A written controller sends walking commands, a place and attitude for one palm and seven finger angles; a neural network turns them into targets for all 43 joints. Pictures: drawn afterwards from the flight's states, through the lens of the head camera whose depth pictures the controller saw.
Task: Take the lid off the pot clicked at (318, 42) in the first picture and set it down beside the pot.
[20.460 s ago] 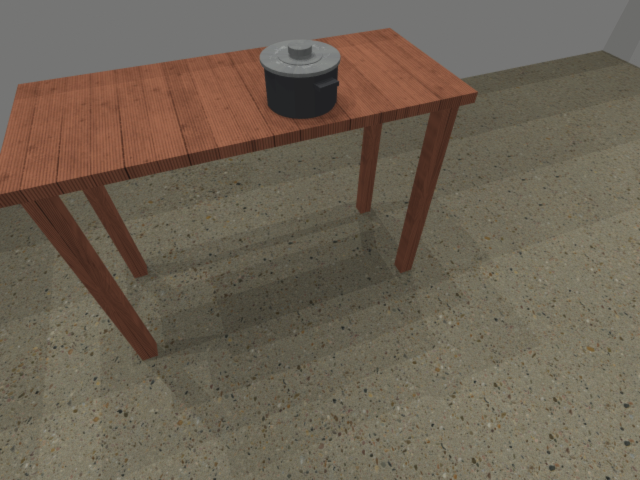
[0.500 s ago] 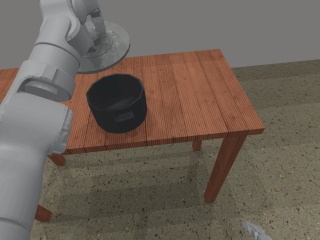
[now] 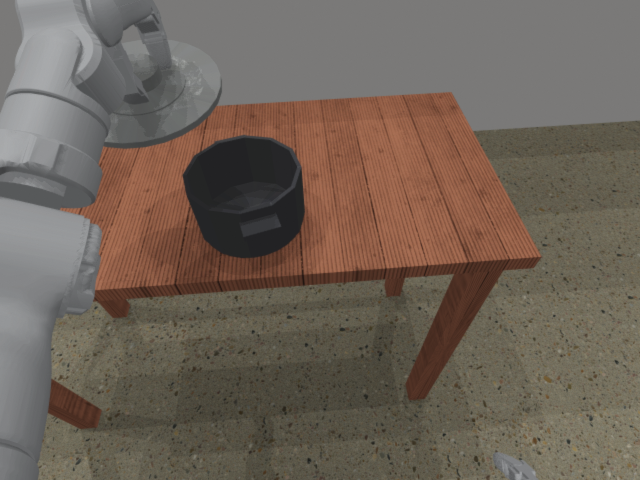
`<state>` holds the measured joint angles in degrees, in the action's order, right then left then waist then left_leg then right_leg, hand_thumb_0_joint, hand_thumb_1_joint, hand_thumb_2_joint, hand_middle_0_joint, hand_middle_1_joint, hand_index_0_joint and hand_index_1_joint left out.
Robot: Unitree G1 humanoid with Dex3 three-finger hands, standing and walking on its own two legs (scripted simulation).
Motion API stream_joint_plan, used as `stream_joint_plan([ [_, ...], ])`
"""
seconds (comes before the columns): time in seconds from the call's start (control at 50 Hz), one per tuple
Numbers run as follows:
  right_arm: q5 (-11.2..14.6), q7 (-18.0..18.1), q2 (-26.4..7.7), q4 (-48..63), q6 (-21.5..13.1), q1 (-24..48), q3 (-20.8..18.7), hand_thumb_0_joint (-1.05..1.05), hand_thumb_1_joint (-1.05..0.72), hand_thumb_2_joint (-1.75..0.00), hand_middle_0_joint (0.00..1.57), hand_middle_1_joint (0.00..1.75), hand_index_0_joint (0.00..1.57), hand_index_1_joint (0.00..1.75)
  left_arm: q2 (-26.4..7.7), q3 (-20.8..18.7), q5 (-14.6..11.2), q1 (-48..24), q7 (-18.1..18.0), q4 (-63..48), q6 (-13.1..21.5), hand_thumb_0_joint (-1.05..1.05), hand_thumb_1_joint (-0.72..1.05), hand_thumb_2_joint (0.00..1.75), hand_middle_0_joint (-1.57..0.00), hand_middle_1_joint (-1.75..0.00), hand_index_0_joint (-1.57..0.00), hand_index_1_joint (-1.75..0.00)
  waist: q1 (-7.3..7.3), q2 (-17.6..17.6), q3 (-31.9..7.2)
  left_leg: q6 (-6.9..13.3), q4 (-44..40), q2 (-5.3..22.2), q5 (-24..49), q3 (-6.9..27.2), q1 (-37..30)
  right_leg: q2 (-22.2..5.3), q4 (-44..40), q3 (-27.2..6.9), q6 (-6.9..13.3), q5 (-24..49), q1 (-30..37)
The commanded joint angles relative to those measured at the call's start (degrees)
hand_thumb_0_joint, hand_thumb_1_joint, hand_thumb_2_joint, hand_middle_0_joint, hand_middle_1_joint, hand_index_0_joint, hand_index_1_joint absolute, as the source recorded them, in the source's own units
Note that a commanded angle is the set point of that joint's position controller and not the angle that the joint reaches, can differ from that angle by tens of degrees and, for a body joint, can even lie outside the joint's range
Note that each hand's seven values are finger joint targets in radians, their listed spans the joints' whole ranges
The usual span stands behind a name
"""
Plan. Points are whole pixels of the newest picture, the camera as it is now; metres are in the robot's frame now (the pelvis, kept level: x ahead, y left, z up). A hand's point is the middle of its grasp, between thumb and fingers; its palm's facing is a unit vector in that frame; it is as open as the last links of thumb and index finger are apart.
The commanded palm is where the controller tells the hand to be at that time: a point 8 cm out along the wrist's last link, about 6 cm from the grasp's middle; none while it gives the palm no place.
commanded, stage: move the lid sideways beside the pot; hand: left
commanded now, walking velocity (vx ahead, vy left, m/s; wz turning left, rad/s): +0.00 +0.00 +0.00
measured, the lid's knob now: (136, 73) +0.51 +0.20 +0.26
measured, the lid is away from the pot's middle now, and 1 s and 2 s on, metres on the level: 0.09 0.21 0.23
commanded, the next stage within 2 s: lower the lid onto the table in 1.32 s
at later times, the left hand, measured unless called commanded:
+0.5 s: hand (72, 73) +0.48 +0.25 +0.27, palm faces -0.21 -0.10 -0.97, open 8.2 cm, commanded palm +0.47 +0.25 +0.35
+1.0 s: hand (18, 87) +0.46 +0.30 +0.27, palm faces -0.24 -0.10 -0.97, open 8.2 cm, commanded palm +0.47 +0.31 +0.35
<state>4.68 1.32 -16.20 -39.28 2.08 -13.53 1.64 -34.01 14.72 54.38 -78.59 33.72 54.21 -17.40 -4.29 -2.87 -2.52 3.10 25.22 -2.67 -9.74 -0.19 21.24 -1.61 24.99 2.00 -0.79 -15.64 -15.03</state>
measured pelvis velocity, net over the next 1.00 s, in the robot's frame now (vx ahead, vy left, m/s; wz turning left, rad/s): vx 0.00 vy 0.00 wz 0.00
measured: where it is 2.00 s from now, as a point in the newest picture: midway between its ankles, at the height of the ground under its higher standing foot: outside the picture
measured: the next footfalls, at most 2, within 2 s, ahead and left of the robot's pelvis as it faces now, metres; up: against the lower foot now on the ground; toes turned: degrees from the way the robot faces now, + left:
none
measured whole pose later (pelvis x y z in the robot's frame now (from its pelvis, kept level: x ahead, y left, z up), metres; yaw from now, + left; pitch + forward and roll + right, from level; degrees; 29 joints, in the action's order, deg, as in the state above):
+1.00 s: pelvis +0.00 +0.00 +0.00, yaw +0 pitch +7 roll -1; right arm 6.2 2.6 -17.1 -38.5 6.7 -14.4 2.4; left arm -48.6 8.6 56.7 -75.1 35.3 56.8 -9.2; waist -4.5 -2.7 -1.1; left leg 3.0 26.5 -1.7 -10.6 0.3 22.6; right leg -0.5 22.8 2.3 -0.7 -14.6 -14.8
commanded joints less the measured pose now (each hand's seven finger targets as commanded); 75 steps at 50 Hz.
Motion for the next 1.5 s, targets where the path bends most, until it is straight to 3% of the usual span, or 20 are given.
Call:
stream_joint_plan([
  [0.0,-0.10,0.20,-7.62,6.34,-1.65,1.52,-2.98,0.00,-0.90,-0.90,0.20,0.30,0.20,0.30,-13.53,-3.63,2.98,-39.96,-3.55,-13.77,0.61,0.00,0.55,1.04,-0.80,-1.05,-0.81,-1.05,-0.71,-0.45,-26.00,1.35,1.68,-0.01,19.83,3.87,-24.56,3.73,-2.04,0.99,3.43,17.06,-3.55],
  [0.02,0.00,0.14,-8.03,6.55,-1.48,0.98,-3.17,0.00,-0.90,-0.90,0.20,0.30,0.20,0.30,-11.45,-2.02,1.82,-36.94,-3.48,-13.39,0.58,0.00,0.55,1.04,-0.80,-1.05,-0.81,-1.05,-0.89,-1.53,-25.42,1.19,1.63,0.41,21.75,4.26,-25.24,3.46,-2.63,1.07,3.53,16.93,-4.21],
  [0.08,-0.17,0.22,-8.47,5.76,-0.62,0.50,-2.82,0.00,-0.90,-0.90,0.20,0.30,0.20,0.30,-18.95,-7.47,3.45,-36.79,-3.46,-8.99,0.37,0.00,0.55,1.04,-0.80,-1.05,-0.81,-1.05,-0.23,2.20,-23.64,1.36,0.83,-0.06,15.37,3.38,-20.66,3.68,-2.36,1.12,3.48,15.85,-2.38],
  [0.22,-0.14,0.58,-8.43,6.68,-0.48,-0.14,-3.18,0.00,-0.90,-0.90,0.20,0.30,0.20,0.30,-16.96,-4.87,2.91,-36.67,-3.55,-13.31,2.16,0.00,0.55,1.04,-0.80,-1.05,-0.81,-1.05,-0.74,-2.22,-27.48,1.43,2.14,0.56,23.09,3.87,-25.33,3.56,-2.83,0.95,3.50,17.72,-2.94],
  [0.24,-0.24,0.53,-8.54,6.55,-0.30,-0.16,-3.12,0.00,-0.90,-0.90,0.20,0.30,0.20,0.30,-22.62,-9.19,4.13,-37.74,-3.80,-13.84,2.39,0.00,0.55,1.04,-0.80,-1.05,-0.81,-1.05,-0.09,-0.73,-27.97,1.28,2.05,0.52,21.93,3.79,-24.31,3.78,-2.39,0.79,3.39,17.62,-1.88],
  [0.32,0.36,0.60,-8.75,6.57,0.49,-0.32,-3.07,0.00,-0.90,-0.90,0.20,0.30,0.20,0.30,-17.57,-4.96,2.41,-32.55,-2.66,-8.76,2.26,0.00,0.55,1.04,-0.80,-1.05,-0.81,-1.05,-0.79,-1.53,-23.70,1.69,1.67,0.32,20.64,3.08,-22.06,3.42,-3.34,1.20,3.42,17.20,-3.19],
  [0.48,0.37,1.01,-8.88,6.47,1.13,-0.73,-2.86,0.00,-0.90,-0.90,0.20,0.30,0.20,0.30,-25.68,-9.57,4.17,-34.40,-2.82,-11.93,4.23,0.00,0.55,1.04,-0.80,-1.05,-0.81,-1.05,-0.47,-1.59,-26.18,1.91,2.41,0.33,20.69,2.88,-22.85,3.96,-2.89,1.02,3.25,17.73,-1.42],
  [0.52,0.90,1.12,-9.25,6.34,1.48,-1.06,-3.06,0.00,-0.90,-0.90,0.20,0.30,0.20,0.30,-21.43,-6.26,2.33,-32.10,-2.18,-10.51,4.26,0.00,0.55,1.04,-0.80,-1.05,-0.81,-1.05,-0.97,-2.45,-23.46,2.01,1.84,0.62,19.92,2.73,-22.22,3.65,-3.85,1.41,3.27,16.67,-2.66],
  [0.58,0.61,1.12,-8.93,6.86,1.35,-0.22,-3.05,0.00,-0.90,-0.90,0.20,0.30,0.20,0.30,-26.44,-9.60,3.68,-35.93,-2.57,-15.76,5.17,0.00,0.55,1.04,-0.80,-1.05,-0.81,-1.05,-0.44,-3.86,-27.51,2.05,2.78,0.45,22.35,2.98,-24.79,3.98,-2.87,0.93,3.31,17.86,-1.64],
  [0.62,0.97,1.15,-9.27,6.45,1.74,-1.26,-3.11,0.00,-0.90,-0.90,0.20,0.30,0.20,0.30,-21.63,-5.92,2.11,-32.39,-2.09,-13.49,5.33,0.00,0.55,1.04,-0.80,-1.05,-0.81,-1.05,-1.06,-5.33,-24.50,1.84,2.33,0.96,22.88,3.31,-24.68,3.89,-4.03,1.64,3.35,16.50,-3.45],
  [0.74,0.85,1.31,-9.57,6.62,2.34,-0.58,-2.74,0.00,-0.90,-0.90,0.20,0.30,0.20,0.30,-31.59,-12.52,3.76,-34.42,-2.55,-15.45,7.03,0.00,0.55,1.04,-0.80,-1.05,-0.81,-1.05,0.09,-3.56,-27.29,1.87,2.32,0.59,21.45,2.82,-22.90,3.97,-2.98,1.01,3.25,18.10,0.29],
  [0.82,1.43,1.47,-9.82,6.06,2.86,-1.60,-2.89,0.00,-0.90,-0.90,0.20,0.30,0.20,0.30,-24.94,-6.97,2.24,-30.85,-1.65,-11.13,7.16,0.00,0.55,1.04,-0.80,-1.05,-0.81,-1.05,-1.08,-4.86,-22.36,2.02,2.13,1.25,21.06,2.68,-22.83,3.88,-4.24,1.88,3.19,16.21,-3.18],
  [0.88,1.34,1.68,-9.86,5.87,3.07,-1.55,-2.51,0.00,-0.90,-0.90,0.20,0.30,0.20,0.30,-31.22,-10.95,3.81,-31.40,-1.99,-10.52,7.82,0.00,0.55,1.04,-0.80,-1.05,-0.81,-1.05,-0.64,-2.60,-23.03,2.15,1.83,0.88,17.23,2.21,-20.76,4.33,-3.81,1.59,3.05,15.55,-1.29],
  [1.02,1.65,2.24,-10.24,5.58,3.45,-2.56,-2.52,0.00,-0.90,-0.90,0.20,0.30,0.20,0.30,-30.02,-9.12,2.64,-29.90,-1.69,-9.20,9.71,0.00,0.55,1.04,-0.80,-1.05,-0.81,-1.05,-1.33,-4.83,-22.37,2.42,1.99,1.34,19.20,2.07,-21.67,4.01,-4.80,1.67,2.99,15.90,-2.02],
  [1.08,1.34,2.25,-10.15,5.93,3.38,-2.26,-2.69,0.00,-0.90,-0.90,0.20,0.30,0.20,0.30,-36.08,-13.51,4.02,-33.57,-2.21,-14.50,10.59,0.00,0.55,1.04,-0.80,-1.05,-0.81,-1.05,-0.46,-6.42,-27.10,2.42,2.68,1.32,22.24,2.32,-24.29,4.37,-3.72,1.24,2.96,17.09,-0.56],
  [1.2,1.63,1.98,-10.40,5.46,4.24,-2.90,-2.63,0.00,-0.90,-0.90,0.20,0.30,0.20,0.30,-34.02,-12.13,3.49,-28.02,-1.51,-8.44,10.94,0.00,0.55,1.04,-0.80,-1.05,-0.81,-1.05,-0.80,-5.75,-21.52,2.28,2.51,1.44,20.50,2.06,-21.52,4.70,-4.37,1.90,2.92,15.26,-3.00],
  [1.28,1.51,1.67,-10.35,6.11,4.64,-2.72,-2.91,0.00,-0.90,-0.90,0.20,0.30,0.20,0.30,-36.55,-14.06,3.75,-29.88,-1.69,-13.23,11.05,0.00,0.55,1.04,-0.80,-1.05,-0.81,-1.05,-0.28,-5.69,-25.87,2.38,3.19,1.50,24.02,2.27,-23.33,4.55,-3.61,1.56,2.86,17.67,-1.05],
  [1.32,1.72,1.75,-10.42,6.00,4.78,-2.97,-2.93,0.00,-0.90,-0.90,0.20,0.30,0.20,0.30,-30.30,-9.14,2.39,-29.17,-1.16,-12.40,10.97,0.00,0.55,1.04,-0.80,-1.05,-0.81,-1.05,-1.24,-7.80,-24.07,2.27,3.42,1.94,27.01,2.72,-25.04,4.49,-4.38,2.12,3.00,17.35,-3.84],
  [1.42,1.61,1.71,-10.84,5.43,4.22,-4.00,-3.05,0.00,-0.90,-0.90,0.20,0.30,0.20,0.30,-32.82,-11.78,2.48,-30.28,-1.61,-9.10,9.33,0.00,0.55,1.04,-0.80,-1.05,-0.81,-1.05,-1.23,-9.18,-24.94,2.23,3.06,1.31,24.34,2.79,-24.77,4.64,-4.19,1.92,3.26,16.59,-3.18],
  [1.48,1.65,1.41,-10.47,5.24,3.77,-3.92,-2.92,0.00,-0.90,-0.90,0.20,0.30,0.20,0.30,-35.15,-13.34,3.41,-31.02,-1.56,-7.42,8.07,0.00,0.55,1.04,-0.80,-1.05,-0.81,-1.05,-0.89,-4.51,-24.10,2.16,2.59,1.14,20.52,2.68,-22.48,4.86,-3.86,1.89,2.82,15.83,-2.00],
])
